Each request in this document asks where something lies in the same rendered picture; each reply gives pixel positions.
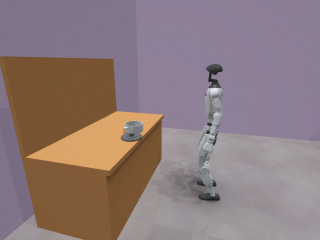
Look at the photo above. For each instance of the table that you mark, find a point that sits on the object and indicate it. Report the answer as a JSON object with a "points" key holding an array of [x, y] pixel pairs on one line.
{"points": [[84, 180]]}

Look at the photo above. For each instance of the robot thigh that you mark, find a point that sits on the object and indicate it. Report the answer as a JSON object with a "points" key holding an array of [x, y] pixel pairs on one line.
{"points": [[201, 161], [200, 137]]}

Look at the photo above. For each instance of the robot left forearm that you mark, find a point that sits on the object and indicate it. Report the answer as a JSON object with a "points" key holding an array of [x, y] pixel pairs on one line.
{"points": [[214, 128]]}

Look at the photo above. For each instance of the pot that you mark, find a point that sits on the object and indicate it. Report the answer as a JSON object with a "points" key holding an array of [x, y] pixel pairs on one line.
{"points": [[133, 127]]}

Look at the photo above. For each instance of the robot left upper arm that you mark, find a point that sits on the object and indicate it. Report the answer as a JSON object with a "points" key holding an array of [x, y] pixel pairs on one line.
{"points": [[215, 98]]}

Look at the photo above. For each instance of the lid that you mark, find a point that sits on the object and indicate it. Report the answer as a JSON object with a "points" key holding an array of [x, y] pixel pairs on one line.
{"points": [[135, 137]]}

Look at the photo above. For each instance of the left robot thigh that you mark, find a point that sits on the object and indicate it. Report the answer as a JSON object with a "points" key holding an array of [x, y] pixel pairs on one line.
{"points": [[201, 161]]}

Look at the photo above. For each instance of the robot left hand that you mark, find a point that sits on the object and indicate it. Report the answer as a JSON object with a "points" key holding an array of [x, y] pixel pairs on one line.
{"points": [[207, 147]]}

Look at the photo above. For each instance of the right robot thigh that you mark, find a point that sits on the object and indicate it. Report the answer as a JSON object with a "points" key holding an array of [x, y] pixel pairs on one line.
{"points": [[200, 137]]}

